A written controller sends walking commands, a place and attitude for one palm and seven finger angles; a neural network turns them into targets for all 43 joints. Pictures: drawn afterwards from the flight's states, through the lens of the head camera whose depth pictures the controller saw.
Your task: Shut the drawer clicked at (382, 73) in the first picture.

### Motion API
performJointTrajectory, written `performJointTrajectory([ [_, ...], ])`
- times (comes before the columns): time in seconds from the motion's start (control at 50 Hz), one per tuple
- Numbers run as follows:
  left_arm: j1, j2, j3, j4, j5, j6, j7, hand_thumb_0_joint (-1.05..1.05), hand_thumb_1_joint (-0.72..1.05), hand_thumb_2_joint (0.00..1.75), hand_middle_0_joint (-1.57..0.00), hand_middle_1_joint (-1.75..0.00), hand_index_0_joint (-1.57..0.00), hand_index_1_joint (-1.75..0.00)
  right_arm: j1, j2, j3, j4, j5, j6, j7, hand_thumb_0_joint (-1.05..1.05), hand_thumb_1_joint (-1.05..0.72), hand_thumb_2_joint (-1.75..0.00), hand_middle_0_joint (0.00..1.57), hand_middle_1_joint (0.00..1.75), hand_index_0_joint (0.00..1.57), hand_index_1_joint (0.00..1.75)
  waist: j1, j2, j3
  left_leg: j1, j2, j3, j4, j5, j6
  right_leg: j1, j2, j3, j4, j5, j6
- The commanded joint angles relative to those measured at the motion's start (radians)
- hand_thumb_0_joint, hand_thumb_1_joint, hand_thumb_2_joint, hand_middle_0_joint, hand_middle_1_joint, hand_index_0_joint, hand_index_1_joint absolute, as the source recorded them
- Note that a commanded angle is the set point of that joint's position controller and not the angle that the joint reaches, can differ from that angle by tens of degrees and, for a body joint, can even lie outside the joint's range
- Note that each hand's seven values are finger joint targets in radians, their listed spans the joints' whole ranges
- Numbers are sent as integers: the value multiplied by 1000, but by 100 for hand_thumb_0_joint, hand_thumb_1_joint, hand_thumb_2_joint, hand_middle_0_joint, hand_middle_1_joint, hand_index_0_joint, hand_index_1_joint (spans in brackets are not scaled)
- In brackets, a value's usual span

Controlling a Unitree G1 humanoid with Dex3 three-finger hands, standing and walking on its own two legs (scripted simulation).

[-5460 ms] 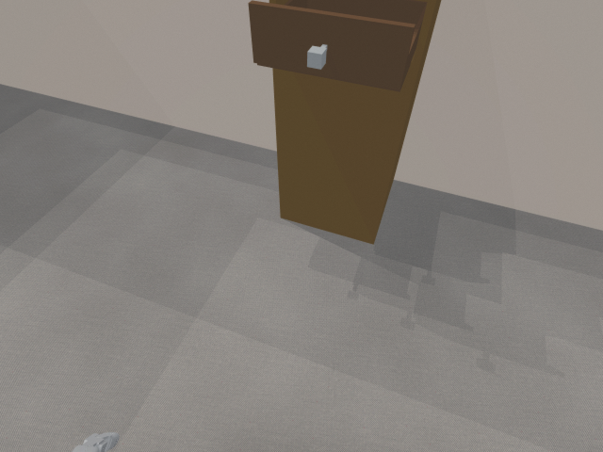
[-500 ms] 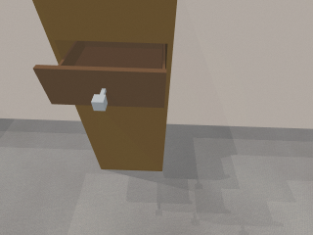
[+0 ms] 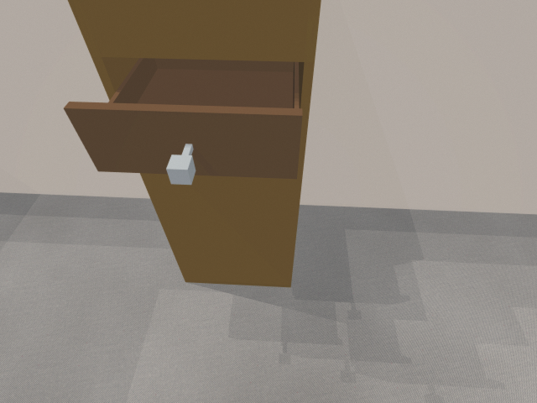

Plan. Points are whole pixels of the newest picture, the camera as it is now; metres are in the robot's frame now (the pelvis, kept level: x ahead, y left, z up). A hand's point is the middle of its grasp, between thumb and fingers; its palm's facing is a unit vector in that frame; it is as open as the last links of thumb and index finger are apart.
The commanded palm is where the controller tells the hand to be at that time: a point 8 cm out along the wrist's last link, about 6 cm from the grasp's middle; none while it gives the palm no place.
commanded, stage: look again from close up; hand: left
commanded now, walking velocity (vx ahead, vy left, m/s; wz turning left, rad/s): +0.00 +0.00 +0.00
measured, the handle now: (184, 161) +0.46 +0.17 +0.11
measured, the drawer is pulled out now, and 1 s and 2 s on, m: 0.17 0.17 0.17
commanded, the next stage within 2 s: raise the hand and make a fist in 0.28 s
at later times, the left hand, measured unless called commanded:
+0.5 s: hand out of the picture +0.13 +0.18 -0.08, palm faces +0.21 -0.96 -0.17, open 7.3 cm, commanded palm +0.12 +0.23 -0.04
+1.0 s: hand (161, 344) +0.19 +0.15 +0.04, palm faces -0.02 -1.00 -0.06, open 4.9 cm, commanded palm +0.17 +0.21 +0.05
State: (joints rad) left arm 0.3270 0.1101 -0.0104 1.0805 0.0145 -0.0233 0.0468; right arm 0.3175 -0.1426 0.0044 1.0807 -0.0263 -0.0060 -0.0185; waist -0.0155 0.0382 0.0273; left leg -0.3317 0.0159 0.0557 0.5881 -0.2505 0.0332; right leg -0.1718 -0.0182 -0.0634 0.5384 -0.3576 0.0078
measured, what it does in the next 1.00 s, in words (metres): stands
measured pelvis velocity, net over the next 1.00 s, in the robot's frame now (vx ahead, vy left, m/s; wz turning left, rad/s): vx -0.03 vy -0.04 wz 0.04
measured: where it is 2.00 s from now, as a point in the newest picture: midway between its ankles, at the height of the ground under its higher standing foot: outside the picture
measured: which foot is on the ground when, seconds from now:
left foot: down 0.00-1.00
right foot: down 0.00-1.00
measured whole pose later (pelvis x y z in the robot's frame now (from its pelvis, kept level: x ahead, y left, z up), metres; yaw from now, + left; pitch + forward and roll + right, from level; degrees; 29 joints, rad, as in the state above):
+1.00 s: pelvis -0.03 -0.04 -0.04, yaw +3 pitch +6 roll -2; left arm 0.32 0.26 0.15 -0.05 -0.29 -0.33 -0.31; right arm 0.22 -0.23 0.03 0.57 0.04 -0.22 -0.08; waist 0.03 0.04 -0.07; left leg -0.70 0.06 -0.04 0.93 -0.35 -0.02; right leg -0.51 0.02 -0.14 0.91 -0.51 -0.05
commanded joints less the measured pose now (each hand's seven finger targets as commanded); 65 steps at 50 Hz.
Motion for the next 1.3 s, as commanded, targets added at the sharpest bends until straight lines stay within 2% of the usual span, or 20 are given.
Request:
performJointTrajectory([
  [0.0,73,97,19,-38,1,-7,4,0,90,90,-20,-30,-20,-30,39,-100,-17,-50,11,-25,-3,0,-90,-90,20,30,20,30,11,-55,39,46,93,-114,-141,137,27,-72,-57,69,-89,105,-51],
  [0.26,52,154,22,-42,1,0,-3,0,90,90,-20,-30,-20,-30,-31,-133,-16,-39,14,-30,-6,0,-90,-90,20,30,20,30,20,-38,-14,137,91,-94,-163,244,22,-34,-80,80,-122,197,-33],
  [0.34,43,159,20,-39,2,2,-4,0,90,90,-20,-30,-20,-30,-47,-139,-16,-31,15,-27,-6,0,-90,-90,20,30,20,30,20,-39,1,134,92,-94,-175,230,19,-37,-80,84,-136,192,-31],
  [0.36,80,155,14,-29,15,-8,31,0,90,90,-20,-30,-20,-30,-98,-167,-18,-98,22,-25,0,0,-90,-90,20,30,20,30,33,-50,86,81,106,-89,-18,271,-5,-106,-106,143,-191,312,-28],
  [0.38,-646,396,167,-1641,-182,-207,34,0,90,90,-22,-32,-22,-32,-59,-303,-64,-453,73,-168,-34,0,-90,-90,20,30,20,30,-92,140,-439,397,3,-74,-120,329,-8,-74,-17,-1,-60,384,-46],
  [0.4,-173,321,143,-1432,-117,-169,69,0,90,90,-24,-34,-24,-34,-124,-209,-17,-393,64,-269,-72,0,-90,-90,20,30,20,30,29,251,-464,510,74,-115,-150,417,-20,-116,5,-18,52,225,-49],
  [0.42,107,116,16,-1258,-136,-40,93,0,90,90,-26,-37,-26,-37,-128,-167,-31,-389,83,-300,-69,0,-90,-90,20,30,20,30,-6,231,-315,360,58,-123,-195,309,-47,-196,17,-42,107,69,-31],
  [0.44,106,-1,-56,-1242,-168,-26,71,0,90,90,-28,-39,-28,-39,-92,-169,-27,-388,89,-308,-61,0,-90,-90,20,30,20,30,-21,132,-157,252,44,-121,-185,199,-30,-223,12,-39,76,54,-27],
  [0.48,30,129,70,-1235,-172,-124,38,0,90,90,-32,-43,-32,-43,-119,-226,-57,-453,62,-312,-59,0,-90,-90,20,30,20,30,-48,-58,-55,65,11,-118,-97,-18,-21,-288,19,-50,-17,48,-24],
  [0.54,275,42,83,-1001,-189,-321,-125,0,90,90,-38,-50,-38,-50,-150,-218,-81,-516,33,-286,-21,0,-90,-90,20,30,20,30,28,-255,-78,-88,1,-79,63,97,-40,-390,46,-78,119,70,-26],
  [0.6,277,104,136,-992,-235,-524,-343,0,90,90,-44,-56,-44,-56,-215,-231,-104,-606,31,-267,21,0,-90,-90,20,30,20,30,56,-182,-141,-233,-12,-48,214,33,-45,-477,28,-27,253,63,-38],
  [0.66,231,209,247,-1139,-288,-455,-391,0,90,90,-50,-62,-50,-62,-241,-230,-99,-727,62,-238,9,0,-90,-90,20,30,20,30,97,-28,-265,-218,-32,-12,231,-9,-22,-409,13,27,247,20,-36],
  [0.72,27,240,273,-1318,-324,-390,-332,0,90,90,-56,-69,-56,-69,-191,-212,-83,-750,61,-214,-29,0,-90,-90,20,30,20,30,40,-63,-273,-221,-16,-41,241,-80,-8,-452,30,52,209,-84,-14],
  [0.78,-93,235,229,-1497,-306,-446,-279,0,90,90,-62,-75,-62,-75,-141,-194,-68,-728,56,-226,-48,0,-90,-90,20,30,20,30,-4,62,-286,-156,-2,-59,271,-40,3,-467,28,84,185,-48,-19],
  [0.84,-201,246,176,-1478,-299,-472,-297,0,90,90,-68,-82,-68,-82,-118,-206,-51,-681,53,-255,-64,0,-90,-90,20,30,20,30,-53,32,-251,-162,7,-80,291,-35,9,-481,31,100,166,-29,-13],
  [0.9,-177,270,181,-1357,-311,-410,-357,0,90,90,-74,-88,-74,-88,-128,-223,-37,-654,66,-275,-72,0,-90,-90,20,30,20,30,-43,36,-215,-162,4,-86,264,-31,9,-443,18,114,121,-10,-7],
  [0.96,-128,288,221,-1301,-326,-293,-385,0,90,90,-80,-95,-80,-95,-148,-222,-32,-666,77,-277,-73,0,-90,-90,20,30,20,30,8,12,-256,-130,-5,-82,216,2,9,-347,-1,124,80,30,2],
  [1.06,-62,315,352,-1297,-372,-202,-350,0,90,90,-90,-106,-90,-106,-178,-204,-28,-677,75,-268,-66,0,-90,-90,20,30,20,30,70,-104,-270,-98,-12,-77,148,90,-2,-205,-23,115,60,252,36],
  [1.18,-24,276,313,-1405,-373,-224,-349,0,90,90,-102,-119,-102,-119,-159,-209,-31,-684,79,-282,-48,0,-90,-90,20,30,20,30,60,-76,-240,2,-15,-57,97,138,2,-203,-7,78,44,364,48],
  [1.28,-97,256,250,-1500,-362,-194,-342,0,90,90,-112,-130,-112,-130,-148,-217,-26,-677,82,-313,-53,0,-90,-90,20,30,20,30,40,-28,-220,79,-12,-62,44,116,10,-231,24,28,11,226,8],
])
